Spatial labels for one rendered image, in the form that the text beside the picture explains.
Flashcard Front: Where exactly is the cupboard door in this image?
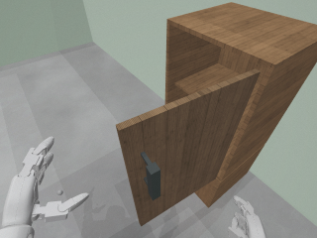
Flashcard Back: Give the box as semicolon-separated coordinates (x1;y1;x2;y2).
116;69;261;227

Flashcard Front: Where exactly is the right robot hand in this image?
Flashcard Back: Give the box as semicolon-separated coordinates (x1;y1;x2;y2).
228;195;267;238

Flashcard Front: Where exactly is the robot left forearm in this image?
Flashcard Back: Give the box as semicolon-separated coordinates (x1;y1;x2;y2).
0;224;35;238

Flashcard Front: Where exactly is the handle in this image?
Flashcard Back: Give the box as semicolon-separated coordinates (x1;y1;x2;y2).
141;151;160;200

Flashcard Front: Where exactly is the left robot hand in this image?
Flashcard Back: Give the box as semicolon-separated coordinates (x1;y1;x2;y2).
1;136;89;228

